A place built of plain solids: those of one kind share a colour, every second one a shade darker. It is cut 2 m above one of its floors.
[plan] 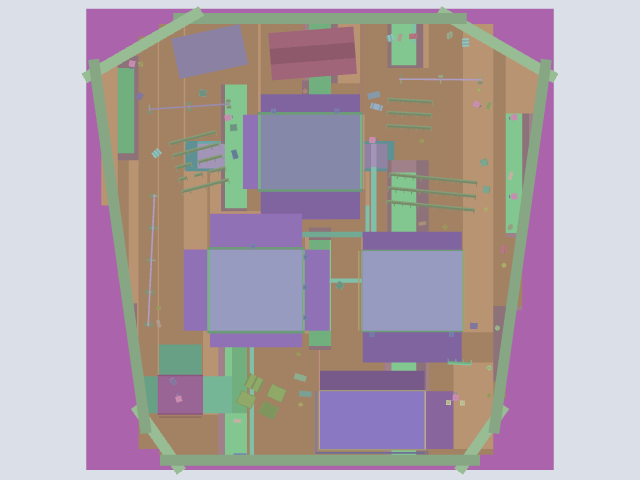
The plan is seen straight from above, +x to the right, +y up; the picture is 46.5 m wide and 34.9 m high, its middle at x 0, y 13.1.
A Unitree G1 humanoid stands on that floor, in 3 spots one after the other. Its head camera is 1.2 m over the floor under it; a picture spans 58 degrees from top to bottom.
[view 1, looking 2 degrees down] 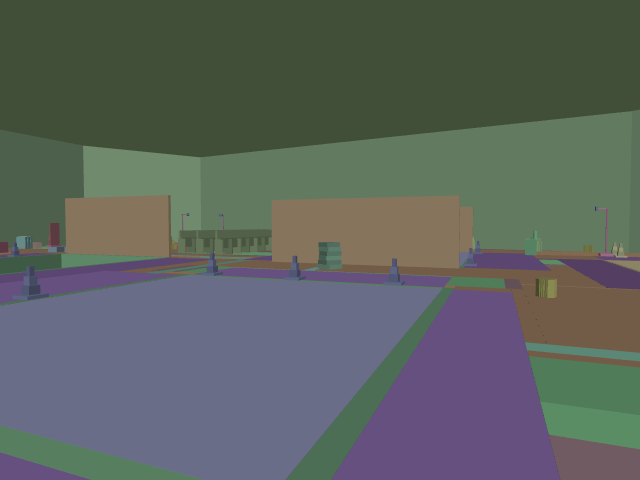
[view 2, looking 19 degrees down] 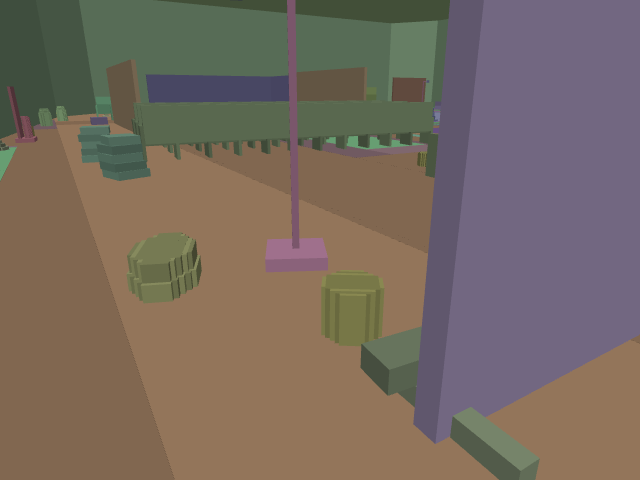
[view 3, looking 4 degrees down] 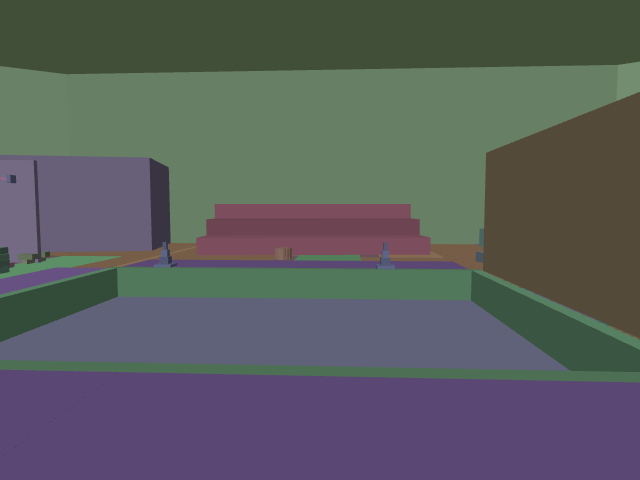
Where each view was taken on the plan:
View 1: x -9.65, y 5.60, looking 22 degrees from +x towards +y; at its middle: rail_bay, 13.39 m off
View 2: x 12.75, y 25.65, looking -121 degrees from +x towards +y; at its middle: light_stand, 3.38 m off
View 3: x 0.35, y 13.55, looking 93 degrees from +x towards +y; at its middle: wall_bank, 11.45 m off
